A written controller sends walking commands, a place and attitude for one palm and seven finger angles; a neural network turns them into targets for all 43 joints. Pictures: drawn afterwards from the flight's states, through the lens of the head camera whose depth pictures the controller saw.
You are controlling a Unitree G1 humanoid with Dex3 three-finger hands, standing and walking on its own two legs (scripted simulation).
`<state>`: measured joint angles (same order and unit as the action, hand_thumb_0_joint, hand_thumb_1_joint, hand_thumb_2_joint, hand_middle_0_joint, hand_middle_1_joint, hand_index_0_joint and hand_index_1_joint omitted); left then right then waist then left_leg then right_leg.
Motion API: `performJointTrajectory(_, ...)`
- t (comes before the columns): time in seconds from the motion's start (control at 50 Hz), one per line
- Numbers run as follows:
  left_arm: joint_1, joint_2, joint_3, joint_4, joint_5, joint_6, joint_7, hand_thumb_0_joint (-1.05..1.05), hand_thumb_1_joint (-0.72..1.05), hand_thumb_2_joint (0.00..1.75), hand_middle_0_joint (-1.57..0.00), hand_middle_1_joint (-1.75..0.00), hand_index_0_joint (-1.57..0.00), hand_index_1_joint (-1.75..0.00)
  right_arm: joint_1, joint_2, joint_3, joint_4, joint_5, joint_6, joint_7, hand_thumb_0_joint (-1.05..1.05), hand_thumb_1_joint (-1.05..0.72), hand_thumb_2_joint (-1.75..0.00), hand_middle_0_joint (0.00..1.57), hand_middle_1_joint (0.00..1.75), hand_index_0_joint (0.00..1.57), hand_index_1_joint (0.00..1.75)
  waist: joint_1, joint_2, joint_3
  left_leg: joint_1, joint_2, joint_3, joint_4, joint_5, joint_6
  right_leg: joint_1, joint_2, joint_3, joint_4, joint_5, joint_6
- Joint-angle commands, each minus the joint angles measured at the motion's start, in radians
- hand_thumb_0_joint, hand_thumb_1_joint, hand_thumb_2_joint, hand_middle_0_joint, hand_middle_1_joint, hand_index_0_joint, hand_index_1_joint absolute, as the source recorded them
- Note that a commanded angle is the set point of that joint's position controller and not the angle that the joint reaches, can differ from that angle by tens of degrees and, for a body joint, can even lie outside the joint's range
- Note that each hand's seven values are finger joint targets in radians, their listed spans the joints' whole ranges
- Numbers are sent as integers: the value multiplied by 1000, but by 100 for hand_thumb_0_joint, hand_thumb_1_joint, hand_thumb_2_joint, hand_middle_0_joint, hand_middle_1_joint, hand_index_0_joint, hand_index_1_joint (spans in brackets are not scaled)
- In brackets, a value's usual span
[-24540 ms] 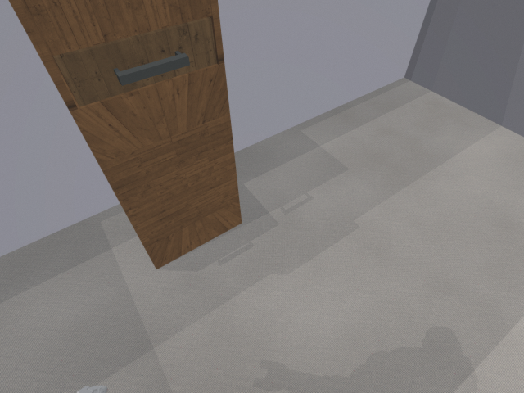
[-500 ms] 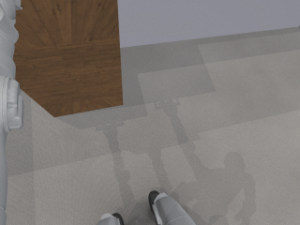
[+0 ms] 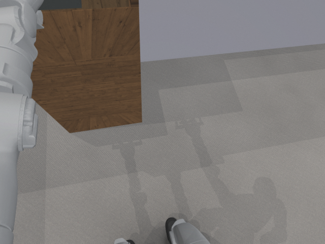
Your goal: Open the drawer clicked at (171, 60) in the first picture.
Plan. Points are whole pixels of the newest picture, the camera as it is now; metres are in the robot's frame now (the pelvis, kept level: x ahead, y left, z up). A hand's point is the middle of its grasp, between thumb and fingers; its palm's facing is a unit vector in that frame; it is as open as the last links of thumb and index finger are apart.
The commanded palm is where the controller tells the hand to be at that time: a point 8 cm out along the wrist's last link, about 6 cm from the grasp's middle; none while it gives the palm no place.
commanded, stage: pull the drawer open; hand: left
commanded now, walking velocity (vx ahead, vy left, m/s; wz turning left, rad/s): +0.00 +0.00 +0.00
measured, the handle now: out of the picture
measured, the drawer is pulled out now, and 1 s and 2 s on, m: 0.00 0.01 0.02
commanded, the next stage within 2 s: none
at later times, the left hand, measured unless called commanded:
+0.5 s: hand (35, 21) +0.61 +0.16 +0.11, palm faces -0.09 -0.04 -1.00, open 5.6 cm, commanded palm +0.60 +0.15 +0.15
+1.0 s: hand (34, 22) +0.61 +0.16 +0.11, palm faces -0.10 -0.04 -0.99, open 5.7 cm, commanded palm +0.62 +0.15 +0.15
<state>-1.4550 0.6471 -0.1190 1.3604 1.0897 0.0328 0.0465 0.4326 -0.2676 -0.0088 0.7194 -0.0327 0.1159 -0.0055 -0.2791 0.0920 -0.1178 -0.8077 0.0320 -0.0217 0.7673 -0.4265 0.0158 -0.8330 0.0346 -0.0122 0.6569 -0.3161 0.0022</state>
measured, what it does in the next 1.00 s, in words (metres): stands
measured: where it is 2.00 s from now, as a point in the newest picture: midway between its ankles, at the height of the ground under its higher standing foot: outside the picture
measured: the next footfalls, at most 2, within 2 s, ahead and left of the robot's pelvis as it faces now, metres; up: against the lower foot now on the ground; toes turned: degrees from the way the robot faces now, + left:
none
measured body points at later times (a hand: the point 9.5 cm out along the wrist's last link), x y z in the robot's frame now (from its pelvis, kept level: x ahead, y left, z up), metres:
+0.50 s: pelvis -0.02 +0.00 -0.01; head +0.16 -0.01 +0.41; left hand +0.61 +0.16 +0.16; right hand -0.13 -0.25 -0.10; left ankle -0.08 +0.11 -0.70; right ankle -0.03 -0.13 -0.71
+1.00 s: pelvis +0.00 +0.02 +0.00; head +0.16 +0.02 +0.42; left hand +0.61 +0.16 +0.16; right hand -0.08 -0.25 -0.11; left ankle -0.08 +0.11 -0.70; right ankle -0.03 -0.13 -0.71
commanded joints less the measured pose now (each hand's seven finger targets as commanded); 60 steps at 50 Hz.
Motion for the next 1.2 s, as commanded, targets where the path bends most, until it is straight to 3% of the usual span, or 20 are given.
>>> performJointTrajectory(0.0,-500,179,33,-146,3,-25,34,0,90,90,-40,-135,-40,-135,307,-186,-60,14,-4,3,-18,0,-90,-90,20,30,20,30,-78,77,-494,295,-16,3,33,726,34,280,33,2,16,565,-13)
performJointTrajectory(0.06,-520,164,20,-167,6,-38,34,0,90,90,-40,-135,-40,-135,305,-182,-60,5,-5,-1,-17,0,-90,-90,20,30,20,30,-78,99,-521,301,-17,1,40,711,35,271,33,7,19,551,-14)
performJointTrajectory(0.14,-520,178,28,-168,6,-36,37,0,90,90,-40,-135,-40,-135,301,-185,-60,-2,-2,-7,-19,0,-90,-90,20,30,20,30,-82,68,-535,272,-20,5,49,677,39,292,32,10,25,555,-14)
performJointTrajectory(0.2,-512,225,40,-140,9,-25,38,0,90,90,-40,-135,-40,-135,297,-187,-50,-5,3,-4,-25,0,-90,-90,20,30,20,30,-79,71,-508,215,-23,15,37,590,39,314,28,10,24,528,-13)
performJointTrajectory(0.26,-521,247,46,-141,16,-23,36,0,90,90,-40,-135,-40,-135,303,-187,-47,-5,4,-1,-32,0,-90,-90,20,30,20,30,-82,76,-537,196,-24,20,43,599,40,344,25,15,31,559,-12)
performJointTrajectory(0.38,-475,272,70,-168,23,-22,26,0,90,90,-40,-135,-40,-135,305,-184,-53,-10,4,9,-32,0,-90,-90,20,30,20,30,-56,105,-557,209,-24,19,33,607,34,359,29,9,33,546,-18)
performJointTrajectory(0.46,-417,306,97,-191,26,-23,22,0,90,90,-40,-135,-40,-135,299,-186,-57,-19,5,15,-38,0,-90,-90,20,30,20,30,-35,76,-578,202,-27,26,19,602,33,404,27,11,29,563,-18)
performJointTrajectory(0.6,-308,268,98,-213,15,-7,24,0,90,90,-40,-135,-40,-135,289,-188,-65,-18,10,14,-32,0,-90,-90,20,30,20,30,6,64,-546,273,-13,18,-8,679,27,363,34,-14,16,523,-19)
performJointTrajectory(0.64,-260,234,98,-238,5,-5,22,0,90,90,-40,-135,-40,-135,284,-190,-74,-22,9,13,-26,0,-90,-90,20,30,20,30,23,62,-551,314,-9,21,-12,741,27,361,35,-16,9,535,-18)
performJointTrajectory(0.66,-220,250,116,-248,3,-4,22,0,90,90,-40,-135,-40,-135,283,-188,-75,-25,8,15,-25,0,-90,-90,20,30,20,30,40,59,-561,325,-6,19,-16,761,25,372,36,-17,10,540,-17)
performJointTrajectory(0.76,-168,156,72,-319,-18,-2,23,0,90,90,-40,-135,-40,-135,264,-181,-83,-29,7,15,-10,0,-90,-90,20,30,20,30,60,58,-534,394,2,8,-25,868,20,354,38,-25,-1,559,-15)
performJointTrajectory(0.78,-277,140,48,-305,-22,2,31,0,90,90,-40,-135,-40,-135,263,-187,-85,-12,5,12,-8,0,-90,-90,20,30,20,30,17,52,-473,385,3,7,-23,815,20,305,42,-26,-12,531,-13)
performJointTrajectory(0.82,-454,192,51,-204,-11,19,61,0,90,90,-40,-135,-40,-135,283,-200,-77,20,10,9,-14,0,-90,-90,20,30,20,30,-52,36,-386,335,0,-4,-25,690,21,225,40,-25,-21,443,-13)
performJointTrajectory(0.86,-509,173,31,-157,2,22,80,0,90,90,-40,-135,-40,-135,298,-198,-69,26,9,-3,-19,0,-90,-90,20,30,20,30,-74,42,-408,339,3,-14,-12,729,26,203,34,-24,-7,448,-11)
performJointTrajectory(0.9,-511,176,40,-160,14,8,82,0,90,90,-40,-135,-40,-135,310,-196,-66,20,-2,-7,-20,0,-90,-90,20,30,20,30,-72,84,-479,364,6,-26,21,857,21,206,31,-20,26,509,-12)
performJointTrajectory(0.92,-531,142,20,-180,14,0,79,0,90,90,-40,-135,-40,-135,316,-190,-68,19,-10,-9,-17,0,-90,-90,20,30,20,30,-76,131,-511,402,8,-32,41,930,18,184,33,-18,36,528,-11)
performJointTrajectory(0.94,-549,129,17,-188,17,-8,73,0,90,90,-40,-135,-40,-135,317,-190,-73,21,-13,-8,-12,0,-90,-90,20,30,20,30,-78,132,-528,421,11,-38,57,968,16,167,36,-19,42,533,-11)
performJointTrajectory(1.02,-563,111,2,-171,19,-3,72,0,90,90,-40,-135,-40,-135,313,-188,-68,10,-13,-7,-4,0,-90,-90,20,30,20,30,-85,140,-523,385,4,-34,55,790,21,153,39,-20,31,440,-14)
performJointTrajectory(1.1,-542,170,28,-151,29,8,72,0,90,90,-40,-135,-40,-135,315,-187,-58,4,-8,-4,-13,0,-90,-90,20,30,20,30,-83,103,-537,305,-7,-20,55,748,30,230,36,-15,41,492,-15)
performJointTrajectory(1.18,-517,178,27,-174,24,15,58,0,90,90,-40,-135,-40,-135,311,-183,-59,-2,-7,5,-13,0,-90,-90,20,30,20,30,-70,135,-558,295,-15,-8,43,712,31,270,38,-12,34,499,-18)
